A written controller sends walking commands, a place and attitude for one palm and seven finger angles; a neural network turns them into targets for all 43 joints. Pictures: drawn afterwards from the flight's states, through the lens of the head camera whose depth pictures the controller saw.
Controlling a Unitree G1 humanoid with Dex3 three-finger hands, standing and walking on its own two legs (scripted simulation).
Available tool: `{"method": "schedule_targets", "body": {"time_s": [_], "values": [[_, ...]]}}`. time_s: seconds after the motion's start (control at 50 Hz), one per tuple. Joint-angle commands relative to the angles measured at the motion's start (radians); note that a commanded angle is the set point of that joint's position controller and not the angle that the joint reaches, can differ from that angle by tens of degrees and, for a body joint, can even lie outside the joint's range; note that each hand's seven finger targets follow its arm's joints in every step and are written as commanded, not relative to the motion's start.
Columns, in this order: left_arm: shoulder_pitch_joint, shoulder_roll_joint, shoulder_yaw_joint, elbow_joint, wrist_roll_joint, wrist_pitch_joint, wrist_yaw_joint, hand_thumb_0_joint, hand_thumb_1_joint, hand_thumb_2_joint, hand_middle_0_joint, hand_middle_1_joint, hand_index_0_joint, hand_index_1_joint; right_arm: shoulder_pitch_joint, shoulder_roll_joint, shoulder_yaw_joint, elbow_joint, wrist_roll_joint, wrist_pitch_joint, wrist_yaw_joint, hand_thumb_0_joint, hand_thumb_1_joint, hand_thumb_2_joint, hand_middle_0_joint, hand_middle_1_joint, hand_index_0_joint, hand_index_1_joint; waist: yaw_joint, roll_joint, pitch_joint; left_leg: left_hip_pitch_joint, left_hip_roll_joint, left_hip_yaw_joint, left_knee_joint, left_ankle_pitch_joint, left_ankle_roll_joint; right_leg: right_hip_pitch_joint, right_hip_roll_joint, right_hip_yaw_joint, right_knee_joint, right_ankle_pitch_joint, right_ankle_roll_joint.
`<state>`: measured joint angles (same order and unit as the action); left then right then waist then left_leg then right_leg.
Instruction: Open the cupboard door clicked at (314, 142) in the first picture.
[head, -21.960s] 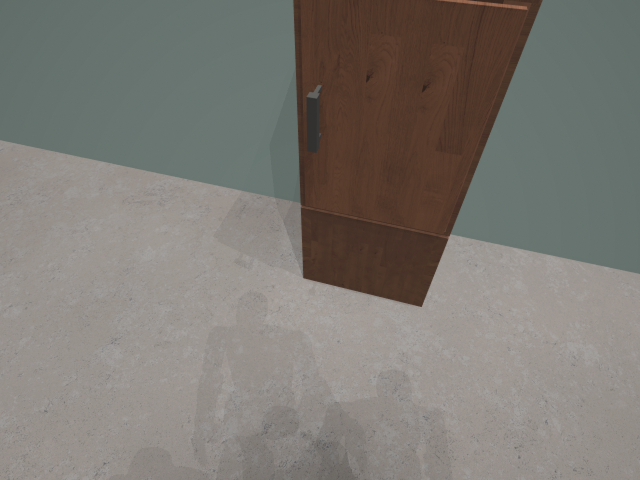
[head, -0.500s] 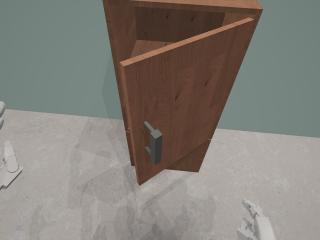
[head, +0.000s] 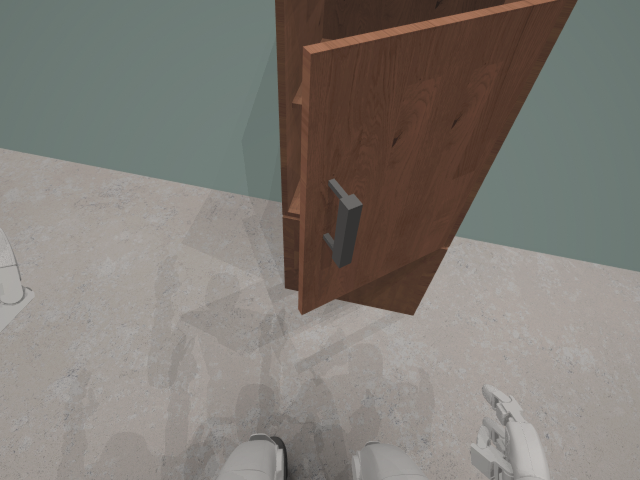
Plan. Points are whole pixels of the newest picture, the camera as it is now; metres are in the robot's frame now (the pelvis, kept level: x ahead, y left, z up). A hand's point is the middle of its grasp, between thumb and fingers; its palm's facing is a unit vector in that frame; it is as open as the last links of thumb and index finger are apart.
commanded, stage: step back with the hand held close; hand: left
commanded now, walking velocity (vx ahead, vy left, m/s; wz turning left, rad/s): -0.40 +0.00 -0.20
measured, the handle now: (338, 224) +0.48 -0.01 +0.01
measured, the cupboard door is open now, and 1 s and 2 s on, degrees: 42 42 42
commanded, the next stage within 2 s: stop stepping back and stand still in 0.04 s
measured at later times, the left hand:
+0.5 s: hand out of the picture +0.14 +0.24 +0.19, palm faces +0.23 -0.85 -0.47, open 7.4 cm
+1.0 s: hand out of the picture +0.10 +0.20 +0.20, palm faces +0.25 -0.84 -0.48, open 7.4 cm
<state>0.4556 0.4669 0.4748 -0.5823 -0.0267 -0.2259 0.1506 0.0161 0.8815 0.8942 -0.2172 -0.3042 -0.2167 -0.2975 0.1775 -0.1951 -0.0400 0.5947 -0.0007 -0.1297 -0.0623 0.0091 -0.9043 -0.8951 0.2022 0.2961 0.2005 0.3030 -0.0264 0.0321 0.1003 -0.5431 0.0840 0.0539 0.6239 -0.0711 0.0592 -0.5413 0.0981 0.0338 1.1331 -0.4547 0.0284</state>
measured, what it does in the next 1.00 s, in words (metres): walks backwards: right foot, then left foot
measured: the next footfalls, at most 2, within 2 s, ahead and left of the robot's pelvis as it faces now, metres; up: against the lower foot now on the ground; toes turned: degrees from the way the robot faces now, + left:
right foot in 0.14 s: -0.09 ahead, -0.13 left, +0.00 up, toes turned -1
left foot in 0.34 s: -0.01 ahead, +0.10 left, +0.00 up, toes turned -3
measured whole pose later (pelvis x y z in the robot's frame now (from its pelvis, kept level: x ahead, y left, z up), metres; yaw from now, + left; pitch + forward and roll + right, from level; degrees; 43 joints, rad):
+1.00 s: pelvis -0.15 -0.01 +0.03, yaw -12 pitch -1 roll +3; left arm 0.54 0.39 0.39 -0.42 -0.02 -0.24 0.16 0.02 0.88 0.89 -0.22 -0.30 -0.22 -0.30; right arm 0.28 -0.24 -0.02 0.67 0.00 -0.13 -0.08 0.01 -0.91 -0.90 0.20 0.30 0.20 0.30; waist -0.01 -0.02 -0.02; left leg -0.33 0.03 0.09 0.57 -0.22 0.02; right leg -0.14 0.04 -0.06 0.44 -0.29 -0.10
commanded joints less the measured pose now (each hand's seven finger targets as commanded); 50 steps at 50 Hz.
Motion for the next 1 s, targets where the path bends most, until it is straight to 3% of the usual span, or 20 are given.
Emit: {"method": "schedule_targets", "body": {"time_s": [0.0, 0.02, 0.08, 0.12, 0.14, 0.16, 0.2, 0.26, 0.28, 0.34, 0.38, 0.44, 0.5, 0.54, 0.6, 0.64, 0.66, 0.76, 0.9, 0.98], "values": [[0.075, 0.111, 0.132, -0.139, -0.04, -0.035, 0.049, 0.0, 0.9, 0.9, -0.2, -0.3, -0.2, -0.3, -0.121, -0.126, -0.059, -0.119, 0.014, -0.067, 0.022, 0.0, -0.9, -0.9, 0.2, 0.3, 0.2, 0.3, 0.041, 0.23, -0.243, 0.011, 0.252, -0.112, -0.386, -0.473, 0.03, 0.256, -0.034, -0.07, 0.057, -0.101, -0.022], [0.068, 0.119, 0.134, -0.112, -0.038, -0.031, 0.049, 0.0, 0.9, 0.9, -0.2, -0.3, -0.2, -0.3, -0.13, -0.13, -0.057, -0.122, 0.015, -0.067, 0.019, 0.0, -0.9, -0.9, 0.2, 0.3, 0.2, 0.3, 0.038, 0.271, -0.199, -0.029, 0.252, -0.088, -0.407, -0.505, 0.017, 0.301, -0.047, -0.085, -0.055, -0.108, -0.03], [-0.009, 0.123, 0.098, -0.13, -0.05, -0.047, 0.02, 0.0, 0.9, 0.9, -0.2, -0.3, -0.2, -0.3, -0.114, -0.12, -0.032, -0.112, 0.008, -0.061, 0.018, 0.0, -0.9, -0.9, 0.2, 0.3, 0.2, 0.3, 0.039, 0.105, -0.151, 0.091, 0.177, 0.003, -0.272, -0.477, -0.089, 0.248, -0.079, -0.052, -0.598, -0.179, -0.083], [-0.105, 0.23, 0.124, -0.196, -0.006, -0.089, 0.032, 0.0, 0.9, 0.9, -0.2, -0.3, -0.2, -0.3, -0.098, -0.092, -0.03, -0.083, -0.002, -0.057, 0.03, 0.0, -0.9, -0.9, 0.2, 0.3, 0.2, 0.3, 0.05, -0.307, -0.116, 0.189, -0.046, 0.005, 0.454, -0.365, -0.154, -0.153, -0.514, 0.686, -1.055, -0.099, -0.268], [-0.148, 0.275, 0.157, -0.174, 0.029, -0.084, 0.047, 0.0, 0.9, 0.9, -0.2, -0.3, -0.2, -0.3, -0.095, -0.11, -0.021, -0.057, -0.051, -0.051, 0.031, 0.0, -0.9, -0.9, 0.2, 0.3, 0.2, 0.3, 0.044, -0.204, -0.117, 0.113, -0.035, -0.03, 0.555, -0.404, -0.144, -0.075, -0.483, 0.523, -0.992, 0.255, -0.266], [-0.151, 0.167, 0.034, -0.144, 0.005, -0.055, 0.03, 0.0, 0.9, 0.9, -0.2, -0.3, -0.2, -0.3, -0.089, -0.072, -0.003, -0.085, -0.006, -0.048, 0.023, 0.0, -0.9, -0.9, 0.2, 0.3, 0.2, 0.3, 0.044, -0.295, -0.18, -0.013, -0.089, -0.064, 0.557, -0.397, -0.125, 0.192, -0.381, 0.392, -0.834, 0.638, -0.191], [-0.135, 0.168, 0.069, -0.125, 0.013, -0.028, 0.037, 0.0, 0.9, 0.9, -0.2, -0.3, -0.2, -0.3, -0.101, -0.091, 0.005, -0.112, 0.011, -0.048, -0.01, 0.0, -0.9, -0.9, 0.2, 0.3, 0.2, 0.3, 0.025, -0.328, -0.173, 0.028, -0.07, -0.038, 0.42, -0.378, -0.102, 0.316, -0.335, 0.244, -0.689, 0.982, -0.165], [-0.052, 0.122, 0.063, -0.09, 0.011, -0.011, 0.036, 0.0, 0.9, 0.9, -0.2, -0.3, -0.2, -0.3, -0.082, -0.089, 0.026, -0.109, 0.007, -0.036, -0.031, 0.0, -0.9, -0.9, 0.2, 0.3, 0.2, 0.3, 0.015, -0.064, -0.232, 0.265, -0.138, 0.062, -0.076, -0.157, -0.075, 0.378, -0.231, 0.117, -0.628, 0.864, -0.104], [-0.044, 0.122, 0.063, -0.123, 0.003, -0.01, 0.036, 0.0, 0.9, 0.9, -0.2, -0.3, -0.2, -0.3, -0.063, -0.104, 0.018, -0.113, 0.011, -0.042, -0.031, 0.0, -0.9, -0.9, 0.2, 0.3, 0.2, 0.3, 0.007, -0.015, -0.269, 0.376, -0.103, 0.037, -0.233, 0.007, -0.067, 0.387, -0.2, 0.105, -0.579, 0.811, -0.071], [0.042, 0.129, 0.08, -0.123, -0.005, -0.026, 0.027, 0.0, 0.9, 0.9, -0.2, -0.3, -0.2, -0.3, -0.026, -0.137, -0.009, -0.15, 0.017, -0.061, -0.004, 0.0, -0.9, -0.9, 0.2, 0.3, 0.2, 0.3, 0.041, 0.126, -0.301, 0.615, 0.17, -0.221, -0.26, 0.55, -0.006, 0.14, -0.06, 0.001, -0.424, -0.027, -0.012], [0.049, 0.165, 0.109, -0.221, -0.012, -0.03, 0.02, 0.0, 0.9, 0.9, -0.2, -0.3, -0.2, -0.3, -0.013, -0.111, 0.002, -0.13, -0.01, -0.077, 0.003, 0.0, -0.9, -0.9, 0.2, 0.3, 0.2, 0.3, 0.007, 0.32, -0.252, 0.526, 0.192, -0.294, -0.348, 0.459, -0.042, 0.113, -0.067, -0.02, -0.26, -0.047, -0.004], [0.182, 0.125, 0.085, -0.207, -0.007, -0.027, 0.019, 0.0, 0.9, 0.9, -0.2, -0.3, -0.2, -0.3, -0.032, -0.12, 0.001, -0.128, -0.001, -0.083, 0.015, 0.0, -0.9, -0.9, 0.2, 0.3, 0.2, 0.3, 0.013, 0.135, -0.229, 0.365, 0.17, -0.176, -0.385, -0.006, 0.03, 0.22, -0.083, -0.047, -0.311, 0.055, -0.004], [0.193, 0.133, 0.095, -0.163, -0.007, -0.014, 0.029, 0.0, 0.9, 0.9, -0.2, -0.3, -0.2, -0.3, -0.052, -0.13, 0.005, -0.13, -0.005, -0.064, 0.002, 0.0, -0.9, -0.9, 0.2, 0.3, 0.2, 0.3, 0.01, 0.196, -0.136, 0.151, 0.166, -0.161, -0.532, -0.529, 0.037, 0.315, -0.065, -0.116, -0.359, 0.033, -0.018], [0.156, 0.143, 0.098, -0.107, -0.007, -0.009, 0.036, 0.0, 0.9, 0.9, -0.2, -0.3, -0.2, -0.3, -0.053, -0.13, 0.005, -0.132, -0.011, -0.051, -0.014, 0.0, -0.9, -0.9, 0.2, 0.3, 0.2, 0.3, 0.009, 0.206, -0.117, 0.083, 0.158, -0.153, -0.55, -0.628, 0.019, 0.401, -0.048, -0.168, -0.453, -0.023, -0.039], [0.106, 0.146, 0.087, -0.047, -0.001, 0.015, 0.035, 0.0, 0.9, 0.9, -0.2, -0.3, -0.2, -0.3, -0.051, -0.139, -0.007, -0.119, -0.014, -0.022, -0.027, 0.0, -0.9, -0.9, 0.2, 0.3, 0.2, 0.3, 0.015, 0.087, -0.138, 0.039, 0.076, -0.081, -0.329, -0.594, -0.01, 0.542, -0.074, -0.136, -0.734, -0.003, -0.071], [0.053, 0.183, 0.091, -0.066, -0.003, 0.016, 0.026, 0.0, 0.9, 0.9, -0.2, -0.3, -0.2, -0.3, -0.047, -0.127, -0.007, -0.121, -0.012, -0.004, -0.016, 0.0, -0.9, -0.9, 0.2, 0.3, 0.2, 0.3, 0.019, -0.26, -0.115, -0.082, -0.064, -0.009, 0.218, -0.362, -0.046, 0.427, -0.411, 0.42, -1.003, -0.127, -0.221], [-0.022, 0.208, 0.112, -0.081, -0.007, -0.006, 0.033, 0.0, 0.9, 0.9, -0.2, -0.3, -0.2, -0.3, -0.042, -0.149, -0.009, -0.101, -0.015, -0.024, -0.012, 0.0, -0.9, -0.9, 0.2, 0.3, 0.2, 0.3, 0.019, -0.238, -0.101, -0.134, -0.062, -0.039, 0.384, -0.319, -0.065, 0.395, -0.476, 0.479, -1.016, -0.015, -0.261], [-0.055, 0.117, 0.025, 0.038, 0.015, -0.05, 0.022, 0.0, 0.9, 0.9, -0.2, -0.3, -0.2, -0.3, -0.026, -0.13, -0.007, -0.052, 0.001, -0.039, -0.014, 0.0, -0.9, -0.9, 0.2, 0.3, 0.2, 0.3, 0.005, -0.09, -0.068, -0.088, -0.035, -0.021, 0.39, -0.166, -0.067, 0.365, -0.346, 0.148, -0.892, 0.38, -0.136], [0.029, 0.145, 0.089, -0.018, 0.007, -0.074, 0.038, 0.0, 0.9, 0.9, -0.2, -0.3, -0.2, -0.3, -0.048, -0.105, -0.002, -0.088, -0.002, -0.058, -0.018, 0.0, -0.9, -0.9, 0.2, 0.3, 0.2, 0.3, 0.053, -0.151, -0.126, 0.121, -0.067, 0.063, -0.008, -0.168, -0.033, 0.418, -0.32, 0.139, -0.867, 0.375, -0.113], [0.053, 0.12, 0.077, -0.044, -0.012, -0.066, 0.035, 0.0, 0.9, 0.9, -0.2, -0.3, -0.2, -0.3, -0.037, -0.126, -0.008, -0.101, 0.002, -0.053, -0.013, 0.0, -0.9, -0.9, 0.2, 0.3, 0.2, 0.3, 0.038, -0.067, -0.155, 0.322, -0.043, 0.013, -0.214, -0.077, -0.016, 0.389, -0.254, 0.107, -0.775, 0.423, -0.048]]}}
